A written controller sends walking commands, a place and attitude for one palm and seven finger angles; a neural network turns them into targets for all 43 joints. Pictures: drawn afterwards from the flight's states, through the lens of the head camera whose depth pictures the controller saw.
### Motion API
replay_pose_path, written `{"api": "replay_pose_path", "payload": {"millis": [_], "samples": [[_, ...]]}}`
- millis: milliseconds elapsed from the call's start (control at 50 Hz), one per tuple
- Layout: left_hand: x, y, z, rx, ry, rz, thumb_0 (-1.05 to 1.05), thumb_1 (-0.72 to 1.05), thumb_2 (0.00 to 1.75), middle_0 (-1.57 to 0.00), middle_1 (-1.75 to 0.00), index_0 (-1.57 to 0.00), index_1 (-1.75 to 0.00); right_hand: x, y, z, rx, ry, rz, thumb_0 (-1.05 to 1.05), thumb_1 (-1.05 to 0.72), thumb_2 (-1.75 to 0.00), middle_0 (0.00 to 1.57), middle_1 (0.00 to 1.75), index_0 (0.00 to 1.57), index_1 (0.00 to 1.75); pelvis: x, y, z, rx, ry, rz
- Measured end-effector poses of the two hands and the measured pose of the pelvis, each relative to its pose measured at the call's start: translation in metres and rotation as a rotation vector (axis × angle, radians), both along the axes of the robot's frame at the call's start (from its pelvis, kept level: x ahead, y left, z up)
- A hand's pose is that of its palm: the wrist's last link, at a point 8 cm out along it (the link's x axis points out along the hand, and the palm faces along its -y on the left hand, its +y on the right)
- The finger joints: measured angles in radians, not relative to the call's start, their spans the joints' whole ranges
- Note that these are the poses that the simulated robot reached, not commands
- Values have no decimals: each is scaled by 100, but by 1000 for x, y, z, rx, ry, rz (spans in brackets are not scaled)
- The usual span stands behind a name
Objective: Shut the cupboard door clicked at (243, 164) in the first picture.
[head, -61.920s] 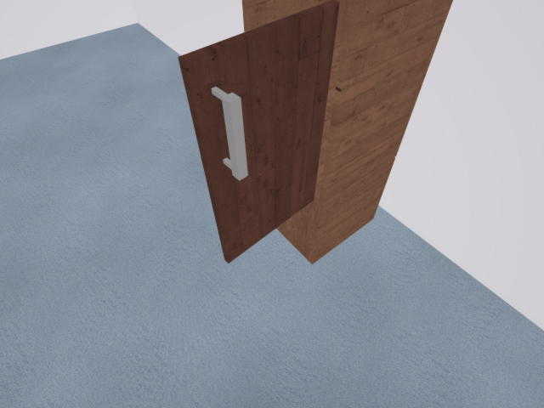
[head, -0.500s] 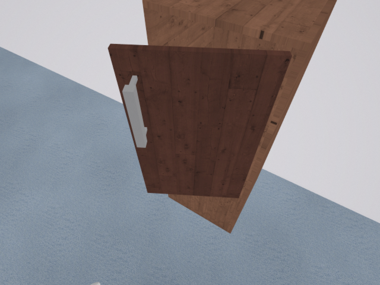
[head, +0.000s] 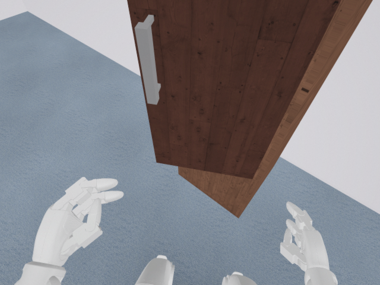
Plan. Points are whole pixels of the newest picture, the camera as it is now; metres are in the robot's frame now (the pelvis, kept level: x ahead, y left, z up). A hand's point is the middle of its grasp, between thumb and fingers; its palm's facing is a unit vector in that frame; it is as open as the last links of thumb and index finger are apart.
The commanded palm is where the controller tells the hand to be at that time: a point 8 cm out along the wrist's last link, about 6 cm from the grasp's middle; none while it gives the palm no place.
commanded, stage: raise the hand and make a fist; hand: left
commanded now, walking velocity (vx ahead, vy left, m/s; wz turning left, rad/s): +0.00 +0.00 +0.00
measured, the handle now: (151, 63) +0.51 +0.16 +0.19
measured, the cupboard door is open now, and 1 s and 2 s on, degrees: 28 28 28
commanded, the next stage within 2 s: bring the fist close to the handle in 1.34 s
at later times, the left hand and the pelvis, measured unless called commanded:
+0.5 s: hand (89, 191) +0.23 +0.20 +0.13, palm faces -0.04 -1.00 -0.05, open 3.3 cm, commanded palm +0.21 +0.26 +0.14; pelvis +0.02 +0.03 +0.04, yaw -1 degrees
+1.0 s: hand (77, 150) +0.27 +0.21 +0.19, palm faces -0.02 -1.00 -0.07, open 3.1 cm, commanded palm +0.24 +0.26 +0.19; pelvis +0.03 +0.02 +0.07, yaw -1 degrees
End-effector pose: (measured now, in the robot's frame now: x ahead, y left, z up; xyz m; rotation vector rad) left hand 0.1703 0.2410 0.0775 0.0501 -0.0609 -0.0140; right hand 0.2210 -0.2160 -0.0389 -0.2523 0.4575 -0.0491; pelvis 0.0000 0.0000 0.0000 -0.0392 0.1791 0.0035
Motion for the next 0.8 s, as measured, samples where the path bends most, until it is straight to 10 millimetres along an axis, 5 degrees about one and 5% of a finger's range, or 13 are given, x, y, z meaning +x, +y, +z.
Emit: {"api": "replay_pose_path", "payload": {"millis": [120,300,460,640,800], "samples": [[32,-5,13,-6,112,-69,2,90,90,-67,-81,-67,-81,-44,14,-15,91,149,-92,1,-90,-90,20,30,21,30,6,6,17,10,-11,-18],[31,18,35,11,89,8,2,90,90,-83,-99,-83,-99,-81,-4,-9,33,238,-159,1,-90,-90,20,30,21,30,16,18,32,19,-27,-30],[40,15,47,4,54,-28,2,90,90,-98,-115,-98,-115,-58,-10,15,-14,148,-151,1,-91,-90,20,30,20,30,20,26,38,14,-54,-27],[52,23,74,11,18,-2,2,90,90,-114,-133,-115,-133,-20,18,40,37,41,-74,1,-91,-90,20,30,20,30,27,28,49,12,-95,-23],[60,28,89,7,25,1,2,90,90,-126,-145,-126,-145,-13,31,44,61,44,-27,1,-90,-90,20,30,21,30,31,27,58,13,-126,-16]]}}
